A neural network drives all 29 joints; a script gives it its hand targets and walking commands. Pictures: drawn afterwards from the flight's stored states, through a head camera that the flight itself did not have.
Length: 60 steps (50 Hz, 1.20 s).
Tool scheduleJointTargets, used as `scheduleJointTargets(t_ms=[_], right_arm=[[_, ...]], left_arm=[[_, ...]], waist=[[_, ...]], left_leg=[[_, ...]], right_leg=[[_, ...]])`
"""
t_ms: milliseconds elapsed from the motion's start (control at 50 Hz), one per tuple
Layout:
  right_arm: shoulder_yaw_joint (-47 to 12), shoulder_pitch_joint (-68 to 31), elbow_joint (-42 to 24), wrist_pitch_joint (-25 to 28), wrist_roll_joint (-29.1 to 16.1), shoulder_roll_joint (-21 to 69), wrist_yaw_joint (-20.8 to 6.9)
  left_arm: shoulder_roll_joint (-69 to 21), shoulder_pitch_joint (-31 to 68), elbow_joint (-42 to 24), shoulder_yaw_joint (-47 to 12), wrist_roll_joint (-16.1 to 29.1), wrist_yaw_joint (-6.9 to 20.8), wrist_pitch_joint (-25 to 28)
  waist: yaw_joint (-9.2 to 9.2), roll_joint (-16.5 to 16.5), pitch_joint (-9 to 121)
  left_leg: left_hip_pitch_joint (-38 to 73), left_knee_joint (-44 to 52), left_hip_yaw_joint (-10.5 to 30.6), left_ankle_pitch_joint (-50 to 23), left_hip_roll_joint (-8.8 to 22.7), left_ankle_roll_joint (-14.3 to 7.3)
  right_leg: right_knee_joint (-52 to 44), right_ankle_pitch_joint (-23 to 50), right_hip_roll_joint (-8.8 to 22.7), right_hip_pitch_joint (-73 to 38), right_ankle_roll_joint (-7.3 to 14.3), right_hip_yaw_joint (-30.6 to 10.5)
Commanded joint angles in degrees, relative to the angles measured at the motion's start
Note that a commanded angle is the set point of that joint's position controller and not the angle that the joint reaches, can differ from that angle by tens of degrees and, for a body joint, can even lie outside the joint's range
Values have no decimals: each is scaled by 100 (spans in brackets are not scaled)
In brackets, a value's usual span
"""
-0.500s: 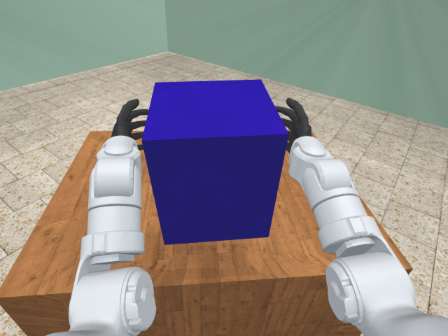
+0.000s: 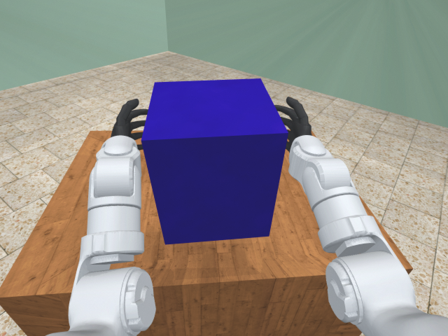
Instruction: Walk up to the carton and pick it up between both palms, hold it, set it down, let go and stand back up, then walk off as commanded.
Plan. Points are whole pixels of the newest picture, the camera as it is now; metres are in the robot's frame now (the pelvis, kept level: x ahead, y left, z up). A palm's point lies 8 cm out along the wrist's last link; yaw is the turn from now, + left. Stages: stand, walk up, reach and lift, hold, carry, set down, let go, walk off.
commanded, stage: set down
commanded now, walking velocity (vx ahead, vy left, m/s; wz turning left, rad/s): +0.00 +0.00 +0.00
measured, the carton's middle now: (213, 161) +0.42 +0.00 +0.16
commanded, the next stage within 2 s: none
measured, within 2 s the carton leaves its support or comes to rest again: neither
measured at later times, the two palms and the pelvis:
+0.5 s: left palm (123, 152) +0.42 +0.16 +0.19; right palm (278, 138) +0.43 -0.13 +0.20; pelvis +0.03 -0.02 +0.00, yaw +0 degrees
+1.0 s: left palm (129, 164) +0.41 +0.16 +0.16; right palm (280, 154) +0.42 -0.14 +0.17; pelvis +0.03 -0.02 +0.00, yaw +0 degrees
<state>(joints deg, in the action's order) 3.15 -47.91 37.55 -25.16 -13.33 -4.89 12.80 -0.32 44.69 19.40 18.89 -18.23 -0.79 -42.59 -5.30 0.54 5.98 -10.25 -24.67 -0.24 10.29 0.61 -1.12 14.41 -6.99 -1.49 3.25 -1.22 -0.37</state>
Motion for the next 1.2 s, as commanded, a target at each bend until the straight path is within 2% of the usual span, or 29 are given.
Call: scheduleJointTargets(t_ms=[0, 80, 100, 160, 180, 220, 260, 280, 300, 340, 400, 420, 440, 480, 500, 540, 580, 640, 720, 820, 840, 860, 920, 960, 980, 1020, 1080, 1100, 1180], right_arm=[[-1647, -4963, -1615, 691, -521, 3778, -669], [-1129, -5072, -1423, 1280, 98, 3716, -811], [-911, -4812, -1006, 1354, 258, 3586, -848], [-638, -4048, -245, 1492, 629, 3413, -956], [-456, -3914, -46, 1517, 764, 3257, -978], [-299, -3592, 166, 1516, 889, 3095, -1017], [-250, -3647, 11, 1605, 978, 2978, -1000], [-232, -3539, 49, 1640, 1033, 2965, -974], [-305, -3704, -197, 1735, 1003, 2931, -949], [-533, -3746, -502, 2002, 931, 2993, -879], [-1027, -3580, -923, 2439, 695, 3069, -796], [-1210, -3561, -1001, 2535, 698, 3140, -779], [-1344, -3704, -1270, 2690, 669, 3217, -733], [-1619, -3563, -1422, 2939, 664, 3481, -723], [-1676, -3473, -1375, 3026, 631, 3468, -718], [-1797, -3216, -1207, 3140, 609, 3548, -737], [-1899, -2846, -1011, 3109, 677, 3522, -797], [-1630, -2556, -694, 2928, 831, 3272, -796], [-1494, -2469, -523, 2682, 985, 3095, -805], [-1290, -2623, -410, 2603, 1171, 3132, -864], [-1217, -2661, -374, 2621, 1226, 3152, -879], [-1200, -2835, -478, 2677, 1268, 3236, -903], [-1049, -3010, -380, 2795, 1387, 3262, -983], [-895, -3193, -250, 2930, 1448, 3357, -1054], [-699, -3210, -74, 2951, 1572, 3268, -1073], [-450, -3184, 211, 3055, 1685, 3219, -1165], [102, -3104, 744, 3140, 1920, 3080, -1318], [218, -3128, 795, 3154, 2011, 3065, -1363], [574, -2979, 1100, 3124, 2215, 3048, -1430]], left_arm=[[-3600, 4169, -689, -2549, 1036, 818, 602], [-3485, 4461, -480, -2228, 782, 911, 1049], [-3346, 4221, -99, -1950, 571, 956, 1086], [-2985, 3462, 459, -1373, -5, 1155, 1142], [-2861, 3218, 700, -1200, -115, 1241, 1107], [-2520, 3012, 845, -885, -288, 1401, 1076], [-2379, 2838, 858, -748, -376, 1555, 1013], [-2285, 2827, 797, -692, -413, 1610, 1000], [-2375, 2727, 706, -791, -370, 1641, 1000], [-2518, 2848, 147, -1163, -161, 1610, 1154], [-2921, 2827, -591, -1924, 178, 1403, 1453], [-2954, 2823, -768, -2083, 265, 1334, 1561], [-3143, 3019, -1019, -2431, 474, 1251, 1715], [-3419, 3453, -1696, -2972, 737, 1077, 2063], [-3581, 3658, -1972, -3287, 923, 972, 2236], [-3700, 3984, -2368, -3534, 1011, 741, 2549], [-3578, 3731, -2304, -3428, 881, 597, 2671], [-3297, 2904, -1270, -2895, 559, 655, 2479], [-2826, 2209, -324, -2001, 144, 1014, 2136], [-2664, 2471, -65, -1612, 32, 1231, 2034], [-2733, 2666, -143, -1713, 101, 1241, 2087], [-2710, 2809, -89, -1664, 103, 1233, 2127], [-2821, 3048, 22, -1689, 228, 1154, 2311], [-3002, 3344, 4, -1728, 215, 1077, 2434], [-3000, 3337, 237, -1726, 157, 1063, 2460], [-3169, 3490, 226, -1816, 187, 971, 2594], [-3212, 3738, 411, -1816, 81, 848, 2686], [-3217, 3583, 653, -1645, 28, 815, 2707], [-3052, 3008, 1319, -1313, -137, 826, 2641]], waist=[[52, -250, 1873], [69, -297, 1978], [85, -272, 1587], [267, -120, 1034], [252, -52, 825], [334, 177, 554], [423, 212, 467], [375, 281, 369], [385, 191, 447], [232, -16, 938], [136, -443, 1667], [132, -380, 1842], [26, -434, 2234], [9, -599, 2850], [-111, -720, 3248], [-46, -1064, 3720], [119, -1023, 3477], [184, -623, 2455], [335, -15, 1448], [471, 262, 1099], [400, 191, 1173], [475, 245, 1212], [465, 194, 1317], [491, -59, 1565], [412, -66, 1382], [394, -387, 1503], [278, -657, 1375], [381, -595, 1309], [477, -430, 1019]], left_leg=[[1233, 905, 24, -386, -146, 110], [1327, 931, -7, -254, -93, 188], [1172, 1051, -25, 47, -90, 168], [1082, 1289, -126, 309, -113, 24], [967, 1376, -131, 494, -105, -38], [945, 1421, -224, 504, -149, -152], [996, 1411, -290, 412, -159, -203], [1069, 1389, -338, 308, -174, -215], [1152, 1370, -338, 100, -160, -173], [1515, 1159, -385, -762, -214, -23], [2247, 627, -274, -2655, -191, 353], [2433, 439, -227, -3190, -182, 395], [2662, 246, -145, -3691, -181, 489], [2952, -61, -97, -4586, -145, 666], [3182, -225, -47, -4986, -136, 755], [3664, -421, 80, -5557, -21, 911], [3554, -363, 12, -5475, -48, 907], [2948, -24, -62, -4359, -110, 697], [2177, 586, -207, -2431, -214, 268], [1793, 868, -334, -1485, -188, 89], [1752, 899, -335, -1422, -198, 103], [1658, 893, -359, -1341, -211, 83], [1540, 920, -388, -1301, -195, 114], [1597, 888, -387, -1422, -177, 181], [1591, 889, -353, -1388, -148, 196], [1710, 870, -391, -1297, -109, 329], [1694, 890, -378, -1053, -53, 434], [1635, 952, -394, -894, -31, 432], [1429, 1011, -466, -828, -47, 343]], right_leg=[[-48, -198, -255, -284, -8, 392], [-111, -419, -191, -291, 11, 457], [-192, -647, -167, -274, 18, 455], [-292, -846, -120, -476, -45, 453], [-296, -949, -100, -518, -59, 451], [-356, -1115, -41, -516, -122, 408], [-379, -1138, 35, -525, -153, 374], [-387, -1022, 57, -535, -192, 387], [-396, -860, 73, -564, -189, 415], [-262, -120, 48, -737, -196, 505], [-54, 1114, -133, -1009, -143, 680], [-40, 1462, -134, -1092, -139, 682], [25, 1748, -174, -1139, -115, 712], [152, 2219, -211, -1137, -46, 746], [146, 2330, -244, -1014, -13, 767], [82, 2169, -335, -619, 93, 800], [-21, 2129, -304, -618, 116, 729], [-136, 1994, -212, -922, 54, 596], [-96, 1938, -2, -1426, -170, 474], [-92, 1238, 51, -1127, -268, 520], [-111, 1081, 63, -1038, -252, 540], [-62, 1043, 61, -1024, -270, 551], [-38, 921, 52, -915, -226, 595], [-1, 817, 6, -841, -179, 639], [-61, 637, -14, -685, -151, 677], [-95, 323, -20, -431, -54, 726], [-154, -102, -35, -139, 51, 769], [-177, -213, -16, -113, 48, 767], [-215, -91, 15, -271, 7, 716]])
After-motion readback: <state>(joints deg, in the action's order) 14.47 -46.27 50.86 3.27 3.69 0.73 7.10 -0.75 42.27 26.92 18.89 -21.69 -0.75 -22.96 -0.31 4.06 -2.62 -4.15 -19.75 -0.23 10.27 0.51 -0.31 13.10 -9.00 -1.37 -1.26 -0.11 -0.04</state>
